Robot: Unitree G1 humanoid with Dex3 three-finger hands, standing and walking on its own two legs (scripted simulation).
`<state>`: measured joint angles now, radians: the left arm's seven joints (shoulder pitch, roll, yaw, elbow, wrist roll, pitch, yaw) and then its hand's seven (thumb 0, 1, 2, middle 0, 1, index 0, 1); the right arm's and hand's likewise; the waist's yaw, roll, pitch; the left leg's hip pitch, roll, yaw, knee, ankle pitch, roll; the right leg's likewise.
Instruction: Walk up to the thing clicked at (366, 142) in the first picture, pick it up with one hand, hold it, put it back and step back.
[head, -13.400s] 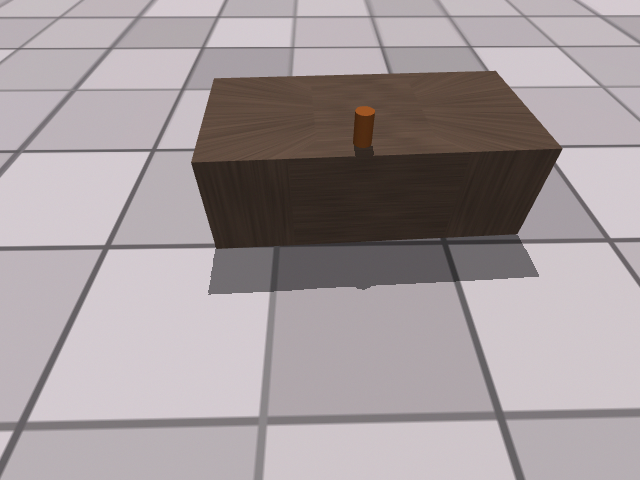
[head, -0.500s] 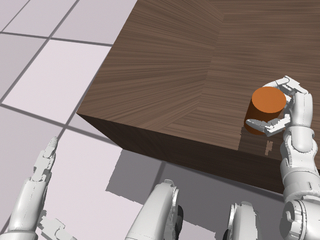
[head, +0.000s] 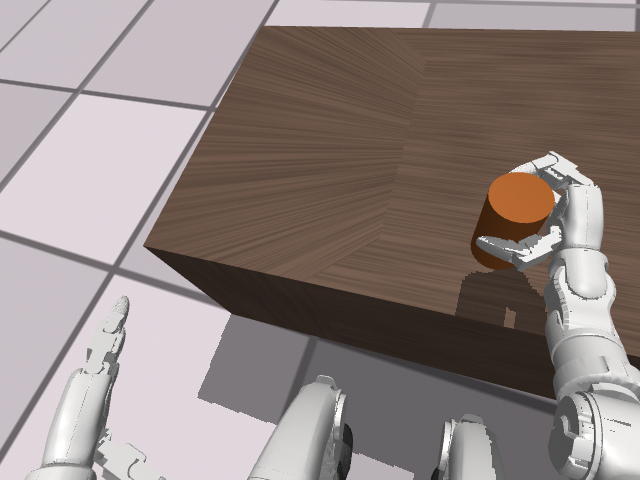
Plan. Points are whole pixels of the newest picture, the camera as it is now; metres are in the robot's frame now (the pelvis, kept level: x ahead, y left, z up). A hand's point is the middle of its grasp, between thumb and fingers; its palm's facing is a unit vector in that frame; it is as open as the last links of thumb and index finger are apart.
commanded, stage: settle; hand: right
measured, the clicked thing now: (507, 225) +0.47 -0.12 -0.03
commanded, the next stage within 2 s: lift in 0.04 s
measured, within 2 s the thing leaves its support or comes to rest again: neither
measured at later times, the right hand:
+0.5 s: hand (531, 202) +0.47 -0.13 +0.04, palm faces +0.00 +1.00 +0.00, open 10.5 cm
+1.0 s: hand (578, 217) +0.40 -0.15 +0.12, palm faces +0.02 +1.00 -0.02, open 10.5 cm
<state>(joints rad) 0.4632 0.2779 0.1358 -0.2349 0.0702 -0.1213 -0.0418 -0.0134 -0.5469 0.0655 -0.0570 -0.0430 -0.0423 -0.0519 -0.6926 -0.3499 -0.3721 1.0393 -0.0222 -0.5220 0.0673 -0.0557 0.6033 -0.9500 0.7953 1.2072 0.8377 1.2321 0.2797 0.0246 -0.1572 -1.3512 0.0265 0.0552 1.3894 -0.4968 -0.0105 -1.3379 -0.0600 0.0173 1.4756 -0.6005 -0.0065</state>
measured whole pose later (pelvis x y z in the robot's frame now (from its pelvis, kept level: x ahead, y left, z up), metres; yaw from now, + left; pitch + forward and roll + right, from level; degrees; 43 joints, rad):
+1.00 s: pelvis +0.03 +0.00 +0.08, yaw -1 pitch +14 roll +1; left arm 0.44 0.23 0.09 0.06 0.02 -0.06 0.01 -0.01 -0.55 0.06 -0.05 -0.03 -0.03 -0.04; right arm -0.31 -0.20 -0.20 0.63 0.09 -0.39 0.09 -0.05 0.61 -0.97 0.79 1.22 0.83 1.24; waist 0.10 0.02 -0.12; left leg -0.87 0.03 0.03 1.05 -0.42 -0.01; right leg -0.83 -0.04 -0.02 1.09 -0.50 0.00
